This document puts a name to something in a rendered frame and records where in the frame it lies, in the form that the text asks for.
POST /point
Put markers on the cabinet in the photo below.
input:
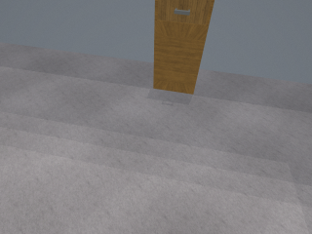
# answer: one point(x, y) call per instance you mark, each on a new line
point(178, 50)

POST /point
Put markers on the drawer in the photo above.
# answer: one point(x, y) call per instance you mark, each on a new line
point(199, 10)

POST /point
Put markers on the handle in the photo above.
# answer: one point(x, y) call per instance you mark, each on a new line
point(182, 12)

